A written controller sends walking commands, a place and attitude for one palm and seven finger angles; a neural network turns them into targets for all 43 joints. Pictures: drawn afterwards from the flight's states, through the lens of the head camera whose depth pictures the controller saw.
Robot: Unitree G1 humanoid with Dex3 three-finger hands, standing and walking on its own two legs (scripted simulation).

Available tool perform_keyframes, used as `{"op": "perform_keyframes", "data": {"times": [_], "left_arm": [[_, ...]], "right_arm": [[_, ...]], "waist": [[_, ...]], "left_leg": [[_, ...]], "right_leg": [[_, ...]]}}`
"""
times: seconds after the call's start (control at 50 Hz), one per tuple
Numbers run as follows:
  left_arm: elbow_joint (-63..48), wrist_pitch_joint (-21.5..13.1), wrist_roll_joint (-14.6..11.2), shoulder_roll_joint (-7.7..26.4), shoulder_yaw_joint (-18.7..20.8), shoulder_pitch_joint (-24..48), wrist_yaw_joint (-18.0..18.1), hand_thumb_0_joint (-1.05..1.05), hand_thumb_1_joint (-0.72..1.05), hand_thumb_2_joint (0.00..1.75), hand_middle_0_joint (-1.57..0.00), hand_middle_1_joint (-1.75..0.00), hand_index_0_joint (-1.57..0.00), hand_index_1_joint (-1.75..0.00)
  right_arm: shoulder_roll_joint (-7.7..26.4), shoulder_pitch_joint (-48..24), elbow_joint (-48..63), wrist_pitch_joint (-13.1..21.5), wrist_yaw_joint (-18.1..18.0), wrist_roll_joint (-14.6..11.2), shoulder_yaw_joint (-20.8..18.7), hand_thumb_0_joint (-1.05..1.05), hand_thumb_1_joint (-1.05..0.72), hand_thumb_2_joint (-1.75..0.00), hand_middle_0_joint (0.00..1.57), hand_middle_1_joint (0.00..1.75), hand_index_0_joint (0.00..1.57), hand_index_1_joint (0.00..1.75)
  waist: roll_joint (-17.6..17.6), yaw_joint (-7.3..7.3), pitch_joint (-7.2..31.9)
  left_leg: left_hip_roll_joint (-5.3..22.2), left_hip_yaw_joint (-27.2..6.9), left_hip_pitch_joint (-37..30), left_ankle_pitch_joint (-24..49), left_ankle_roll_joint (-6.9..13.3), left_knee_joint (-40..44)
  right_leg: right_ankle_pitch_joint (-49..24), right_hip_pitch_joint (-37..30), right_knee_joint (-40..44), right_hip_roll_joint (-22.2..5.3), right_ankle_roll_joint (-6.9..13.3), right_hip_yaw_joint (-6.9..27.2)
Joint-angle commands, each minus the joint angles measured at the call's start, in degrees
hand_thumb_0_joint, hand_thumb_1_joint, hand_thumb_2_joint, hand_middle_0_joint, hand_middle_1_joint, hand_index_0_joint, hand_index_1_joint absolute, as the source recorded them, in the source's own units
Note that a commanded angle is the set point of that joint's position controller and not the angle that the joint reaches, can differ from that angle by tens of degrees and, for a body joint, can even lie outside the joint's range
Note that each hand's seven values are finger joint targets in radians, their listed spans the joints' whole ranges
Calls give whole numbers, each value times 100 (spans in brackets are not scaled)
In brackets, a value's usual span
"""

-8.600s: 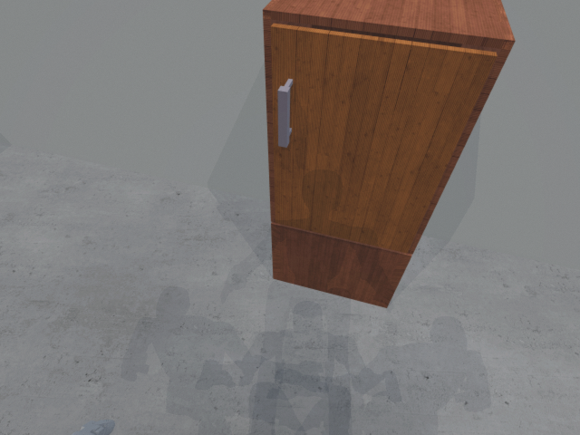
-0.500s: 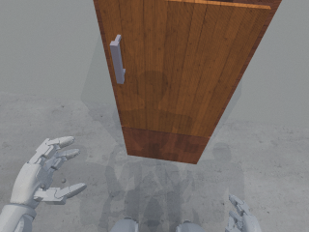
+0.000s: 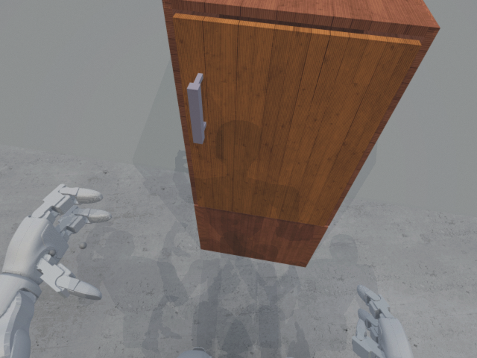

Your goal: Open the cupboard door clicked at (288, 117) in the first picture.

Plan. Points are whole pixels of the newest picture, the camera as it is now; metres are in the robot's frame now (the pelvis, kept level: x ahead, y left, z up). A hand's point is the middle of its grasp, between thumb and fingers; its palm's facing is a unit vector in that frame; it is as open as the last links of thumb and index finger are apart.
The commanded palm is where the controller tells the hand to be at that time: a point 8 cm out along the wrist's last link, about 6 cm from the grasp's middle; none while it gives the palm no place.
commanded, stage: raise the hand with hooked fingers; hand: left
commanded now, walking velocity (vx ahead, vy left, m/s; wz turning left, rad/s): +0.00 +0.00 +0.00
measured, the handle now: (199, 109) +0.57 +0.13 +0.09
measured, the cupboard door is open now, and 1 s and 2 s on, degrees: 0 0 0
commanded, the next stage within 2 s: move the hooked fingers beside the handle in 0.74 s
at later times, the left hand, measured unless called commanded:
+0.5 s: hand (76, 218) +0.29 +0.27 +0.10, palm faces -0.09 -1.00 -0.03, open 14.0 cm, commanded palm +0.26 +0.32 +0.10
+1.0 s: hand (79, 215) +0.30 +0.27 +0.09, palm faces -0.07 -1.00 -0.01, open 14.0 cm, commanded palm +0.29 +0.31 +0.10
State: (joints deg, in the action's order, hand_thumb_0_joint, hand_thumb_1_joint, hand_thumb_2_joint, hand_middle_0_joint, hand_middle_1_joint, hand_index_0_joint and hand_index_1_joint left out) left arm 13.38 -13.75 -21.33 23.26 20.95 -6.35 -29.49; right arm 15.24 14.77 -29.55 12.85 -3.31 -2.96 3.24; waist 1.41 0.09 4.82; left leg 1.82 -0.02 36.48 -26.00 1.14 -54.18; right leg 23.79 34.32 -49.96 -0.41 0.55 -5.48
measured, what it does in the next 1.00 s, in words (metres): stands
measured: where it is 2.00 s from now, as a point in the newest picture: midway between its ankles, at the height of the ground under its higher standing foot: outside the picture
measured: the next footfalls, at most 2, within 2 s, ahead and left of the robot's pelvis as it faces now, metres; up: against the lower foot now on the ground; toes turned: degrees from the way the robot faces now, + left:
none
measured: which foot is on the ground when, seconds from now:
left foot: down 0.00-1.00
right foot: down 0.00-1.00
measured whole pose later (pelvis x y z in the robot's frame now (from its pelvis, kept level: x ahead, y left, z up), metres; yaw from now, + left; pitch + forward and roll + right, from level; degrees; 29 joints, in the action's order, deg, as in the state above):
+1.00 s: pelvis -0.01 +0.00 +0.01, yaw +0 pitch +7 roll -2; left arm 29.5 -13.3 -20.7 26.3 24.0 8.7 -34.0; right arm 16.5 16.1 -31.5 11.0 -4.9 -3.3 3.4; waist 1.0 -0.2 3.4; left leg 1.8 0.3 34.2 -23.5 0.9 -50.4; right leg 21.5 32.4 -46.8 -0.3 0.8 -5.0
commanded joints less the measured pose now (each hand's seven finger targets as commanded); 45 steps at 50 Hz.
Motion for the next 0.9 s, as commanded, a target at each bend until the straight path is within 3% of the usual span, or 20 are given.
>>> {"op": "perform_keyframes", "data": {"times": [0.0, 0.04, 0.14, 0.18, 0.22, 0.32, 0.34, 0.38, 0.46, 0.48, 0.5, 0.52, 0.58, 0.62, 0.66, 0.76, 0.78, 0.82, 0.88], "left_arm": [[-918, -250, -185, 1430, 695, 1411, -167, 0, -50, 30, -30, -120, -30, -120], [-709, -221, -195, 1501, 771, 1523, -227, 0, -50, 30, -30, -120, -30, -120], [-344, -131, -186, 1730, 865, 2064, -380, 0, -50, 30, -30, -120, -30, -120], [-210, -132, -224, 1885, 984, 2207, -429, 0, -50, 30, -30, -120, -30, -120], [-40, -94, -200, 1920, 969, 2393, -494, 0, -50, 30, -30, -120, -30, -120], [82, -75, -204, 1736, 845, 2055, -572, 0, -50, 30, -30, -120, -30, -120], [-16, -99, -190, 1803, 897, 2070, -543, 0, -50, 30, -30, -120, -30, -120], [-142, -155, -198, 1944, 1013, 2103, -468, 0, -50, 30, -30, -120, -30, -120], [-196, -256, -194, 1866, 1022, 2141, -354, 0, -50, 30, -30, -120, -30, -120], [-229, -289, -194, 1988, 1090, 2215, -338, 0, -50, 30, -30, -120, -30, -120], [-240, -298, -177, 1967, 1071, 2234, -346, 0, -50, 30, -30, -120, -30, -120], [-216, -301, -172, 1911, 1050, 2191, -350, 0, -50, 30, -30, -120, -30, -120], [-56, -268, -202, 1826, 950, 2226, -412, 0, -50, 30, -30, -120, -30, -120], [21, -234, -173, 1836, 940, 2273, -452, 0, -50, 30, -30, -120, -30, -120], [67, -235, -191, 1763, 880, 2261, -484, 0, -50, 30, -30, -120, -30, -120], [-7, -272, -168, 1842, 923, 2324, -467, 0, -50, 30, -30, -120, -30, -120], [32, -267, -196, 1918, 977, 2339, -463, 0, -50, 30, -30, -120, -30, -120], [0, -279, -195, 1867, 970, 2289, -473, 0, -50, 30, -30, -120, -30, -120], [260, -277, -171, 1902, 876, 2954, -444, 0, -50, 30, -30, -120, -30, -120]], "right_arm": [[911, -127, 752, 271, -135, -8, -399, 0, -90, -90, 20, 30, 20, 30], [921, -122, 736, 263, -149, -9, -400, 0, -90, -90, 20, 30, 20, 30], [949, -123, 701, 199, -189, -30, -381, 0, -90, -90, 20, 30, 20, 30], [976, -95, 686, 189, -207, -19, -387, 0, -90, -90, 20, 30, 20, 30], [973, -74, 679, 164, -213, -32, -376, 0, -90, -90, 20, 30, 20, 30], [986, -38, 737, 167, -145, -37, -416, 0, -90, -90, 20, 30, 20, 30], [981, -38, 749, 172, -124, -32, -424, 0, -90, -90, 20, 30, 20, 30], [1000, -37, 758, 170, -110, -13, -431, 0, -90, -90, 20, 30, 20, 30], [968, -16, 748, 160, -121, -22, -431, 0, -90, -90, 20, 30, 20, 30], [990, -5, 737, 157, -126, -2, -432, 0, -90, -90, 20, 30, 20, 30], [971, -7, 735, 155, -125, -5, -425, 0, -90, -90, 20, 30, 20, 30], [955, 7, 727, 159, -132, -9, -430, 0, -90, -90, 20, 30, 20, 30], [982, 12, 691, 152, -148, -5, -414, 0, -90, -90, 20, 30, 20, 30], [979, -5, 698, 139, -158, -20, -416, 0, -90, -90, 20, 30, 20, 30], [975, -26, 697, 146, -171, -36, -419, 0, -90, -90, 20, 30, 20, 30], [953, -63, 710, 151, -175, -28, -398, 0, -90, -90, 20, 30, 20, 30], [974, -67, 708, 145, -175, -9, -396, 0, -90, -90, 20, 30, 20, 30], [950, -57, 708, 148, -173, -20, -398, 0, -90, -90, 20, 30, 20, 30], [996, -11, 586, 105, -232, -13, -385, 0, -90, -90, 20, 30, 20, 30]], "waist": [[432, -58, 1165], [282, -29, 1214], [420, -33, 1130], [249, -21, 1165], [380, -42, 1192], [342, 25, 1190], [488, 42, 1262], [442, 74, 1214], [430, 12, 1156], [382, 31, 1139], [592, 23, 1237], [582, 13, 1292], [338, -36, 1090], [419, -38, 1127], [273, -77, 1095], [498, -24, 1142], [325, -30, 1083], [376, -28, 1243], [175, -177, 930]], "left_leg": [[-177, -183, -873, 1603, -5, 1018], [-179, -191, -865, 1599, -3, 1068], [-184, -182, -935, 1448, -10, 1197], [-184, -174, -965, 1565, 5, 1190], [-185, -143, -977, 1480, 3, 1245], [-194, -142, -1030, 1696, 3, 1307], [-194, -137, -1081, 1690, -3, 1320], [-190, -150, -1099, 1773, -7, 1317], [-170, -162, -1117, 1577, -13, 1402], [-177, -159, -1095, 1639, -6, 1374], [-187, -129, -1137, 1653, -7, 1380], [-183, -124, -1174, 1702, -8, 1370], [-184, -131, -1061, 1604, 6, 1349], [-191, -129, -1037, 1457, 4, 1373], [-192, -118, -1007, 1312, 23, 1358], [-194, -133, -1017, 1319, 5, 1361], [-197, -118, -955, 1347, 16, 1299], [-200, -102, -992, 1423, 21, 1288], [-185, -111, -819, 1196, 19, 1230]], "right_leg": [[-1253, -608, 741, 229, 130, 238], [-1256, -682, 782, 211, 116, 244], [-1062, -672, 899, 209, 130, 262], [-1179, -811, 944, 222, 145, 308], [-1108, -791, 983, 208, 127, 317], [-1324, -836, 972, 211, 140, 282], [-1305, -825, 959, 206, 140, 275], [-1339, -879, 954, 229, 171, 282], [-1164, -770, 985, 226, 135, 241], [-1208, -839, 979, 244, 162, 270], [-1255, -862, 975, 224, 151, 289], [-1315, -878, 970, 218, 141, 284], [-1262, -835, 1014, 235, 144, 299], [-1140, -785, 1028, 214, 126, 307], [-1000, -742, 1091, 203, 103, 342], [-983, -752, 1041, 196, 123, 329], [-997, -811, 1061, 220, 138, 386], [-1114, -864, 1048, 200, 117, 397], [-879, -662, 1075, 219, 105, 420]]}}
